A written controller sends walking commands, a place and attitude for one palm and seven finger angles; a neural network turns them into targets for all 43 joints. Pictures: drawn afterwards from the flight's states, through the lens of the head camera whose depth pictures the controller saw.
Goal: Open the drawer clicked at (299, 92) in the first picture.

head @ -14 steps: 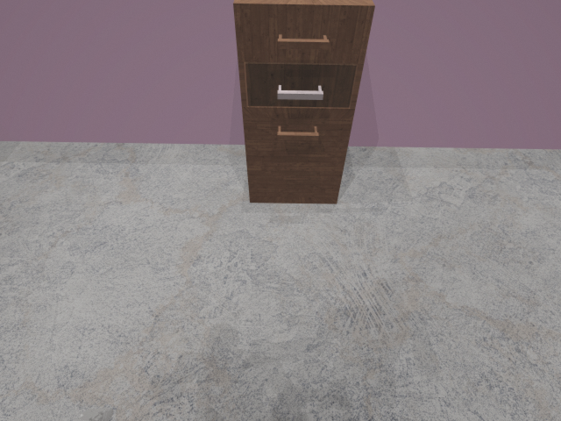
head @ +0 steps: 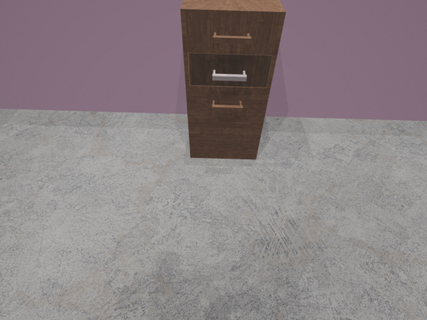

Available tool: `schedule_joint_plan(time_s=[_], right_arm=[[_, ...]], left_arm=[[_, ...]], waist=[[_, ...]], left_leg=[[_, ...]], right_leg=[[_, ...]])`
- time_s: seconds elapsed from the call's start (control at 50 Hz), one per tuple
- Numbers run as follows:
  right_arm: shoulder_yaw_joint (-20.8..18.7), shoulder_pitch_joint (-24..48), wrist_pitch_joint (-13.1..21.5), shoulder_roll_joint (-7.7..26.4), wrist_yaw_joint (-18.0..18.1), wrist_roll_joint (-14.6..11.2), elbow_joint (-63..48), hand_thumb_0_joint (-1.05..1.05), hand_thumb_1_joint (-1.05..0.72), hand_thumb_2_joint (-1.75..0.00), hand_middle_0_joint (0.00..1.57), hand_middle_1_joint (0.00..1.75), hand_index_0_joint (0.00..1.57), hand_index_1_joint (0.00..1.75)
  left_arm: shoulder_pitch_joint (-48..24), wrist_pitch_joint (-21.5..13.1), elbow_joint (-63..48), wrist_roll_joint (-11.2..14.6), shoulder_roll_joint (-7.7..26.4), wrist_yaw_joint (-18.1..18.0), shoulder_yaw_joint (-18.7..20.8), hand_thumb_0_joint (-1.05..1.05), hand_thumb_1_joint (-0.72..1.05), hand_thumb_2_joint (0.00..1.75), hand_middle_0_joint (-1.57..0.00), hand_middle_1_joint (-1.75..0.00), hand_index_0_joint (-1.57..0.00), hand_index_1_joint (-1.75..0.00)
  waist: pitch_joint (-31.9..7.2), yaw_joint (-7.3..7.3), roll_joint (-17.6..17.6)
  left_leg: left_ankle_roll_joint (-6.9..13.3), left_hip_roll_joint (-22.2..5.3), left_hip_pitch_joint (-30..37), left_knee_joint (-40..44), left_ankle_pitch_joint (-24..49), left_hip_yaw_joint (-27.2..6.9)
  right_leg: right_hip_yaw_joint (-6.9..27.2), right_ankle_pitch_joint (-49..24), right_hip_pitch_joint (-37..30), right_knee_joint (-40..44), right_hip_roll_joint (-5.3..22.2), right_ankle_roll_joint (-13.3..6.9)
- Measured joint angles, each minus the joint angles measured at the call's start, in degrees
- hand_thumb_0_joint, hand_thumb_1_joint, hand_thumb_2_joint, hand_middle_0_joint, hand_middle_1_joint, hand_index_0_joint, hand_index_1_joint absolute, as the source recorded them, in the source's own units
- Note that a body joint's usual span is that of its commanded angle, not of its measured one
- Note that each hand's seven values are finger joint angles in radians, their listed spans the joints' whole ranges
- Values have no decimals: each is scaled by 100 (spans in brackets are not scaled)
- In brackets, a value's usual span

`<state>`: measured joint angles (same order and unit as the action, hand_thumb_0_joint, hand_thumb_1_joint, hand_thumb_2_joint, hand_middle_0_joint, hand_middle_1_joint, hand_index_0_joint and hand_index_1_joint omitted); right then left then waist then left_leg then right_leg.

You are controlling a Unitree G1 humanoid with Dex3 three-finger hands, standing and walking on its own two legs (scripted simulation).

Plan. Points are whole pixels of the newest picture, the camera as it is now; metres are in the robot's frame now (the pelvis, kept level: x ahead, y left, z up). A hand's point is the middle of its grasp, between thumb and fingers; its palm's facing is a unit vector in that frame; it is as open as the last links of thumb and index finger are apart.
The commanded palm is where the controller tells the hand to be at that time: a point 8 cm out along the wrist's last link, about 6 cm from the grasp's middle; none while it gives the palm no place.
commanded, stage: stand and wait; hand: left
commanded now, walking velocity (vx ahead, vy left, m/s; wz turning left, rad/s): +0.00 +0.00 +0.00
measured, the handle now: (229, 74) +1.19 +0.00 -0.15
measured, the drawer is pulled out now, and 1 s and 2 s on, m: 0.00 0.00 0.00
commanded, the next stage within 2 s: look at it before walking up in 0.62 s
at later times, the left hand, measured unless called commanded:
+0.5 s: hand out of the picture +0.05 +0.24 -0.15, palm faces -0.02 -0.94 -0.34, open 7.3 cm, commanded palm none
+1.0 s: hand out of the picture +0.05 +0.23 -0.15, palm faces -0.03 -0.95 -0.33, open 7.3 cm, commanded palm none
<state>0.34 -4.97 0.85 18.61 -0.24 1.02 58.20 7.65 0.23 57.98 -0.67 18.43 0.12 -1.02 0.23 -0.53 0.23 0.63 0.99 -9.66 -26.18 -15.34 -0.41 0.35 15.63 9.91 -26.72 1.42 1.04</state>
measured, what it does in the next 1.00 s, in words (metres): stands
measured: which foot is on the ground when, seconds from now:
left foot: down 0.00-1.00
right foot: down 0.00-1.00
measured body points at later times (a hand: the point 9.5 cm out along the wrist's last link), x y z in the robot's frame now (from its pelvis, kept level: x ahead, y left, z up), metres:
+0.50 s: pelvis -0.01 -0.01 +0.00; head -0.02 -0.01 +0.45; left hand +0.05 +0.29 -0.13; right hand +0.06 -0.31 -0.13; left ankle -0.01 +0.11 -0.74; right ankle -0.01 -0.13 -0.74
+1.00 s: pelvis -0.02 -0.01 +0.01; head -0.02 -0.01 +0.46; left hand +0.05 +0.28 -0.13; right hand +0.06 -0.31 -0.13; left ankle -0.01 +0.11 -0.74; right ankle -0.01 -0.13 -0.74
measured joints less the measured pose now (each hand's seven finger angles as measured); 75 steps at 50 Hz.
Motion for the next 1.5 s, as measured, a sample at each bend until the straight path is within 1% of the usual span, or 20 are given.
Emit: schedule_joint_plan(time_s=[0.4,0.78,1.38,1.44,1.5], right_arm=[[-11,-293,-40,127,6,-33,458,1,-91,-90,21,30,20,30],[12,-290,-16,71,-19,-36,523,1,-91,-90,21,30,20,30],[19,-199,-13,90,-7,-48,539,1,-91,-90,21,30,20,30],[21,-214,-36,49,17,-21,532,1,-91,-90,21,30,20,30],[-1,-338,-74,-71,22,12,455,1,-91,-90,20,30,20,30]], left_arm=[[145,6,366,10,131,1,54,1,91,90,-21,-30,-21,-30],[84,-20,386,0,55,17,27,0,91,90,-21,-30,-21,-30],[103,-42,426,0,86,6,32,0,91,90,-21,-30,-21,-30],[157,-5,409,-2,39,-29,45,0,91,90,-21,-30,-21,-30],[368,83,346,-28,-78,2,81,0,91,90,-21,-30,-20,-30]], waist=[[93,25,-28],[75,41,-31],[107,14,-39],[57,-17,-42],[-38,-66,-56]], left_leg=[[-70,-69,115,289,245,-34],[-99,-99,80,397,367,-34],[-116,-120,184,517,372,-30],[-124,-143,163,450,319,18],[-127,-213,79,147,81,145]], right_leg=[[-35,-243,-119,291,-66,-61],[-34,-362,-74,386,-96,-86],[-31,-374,-176,511,-115,-97],[16,-345,-139,457,-137,-95],[140,-193,-24,209,-210,-110]])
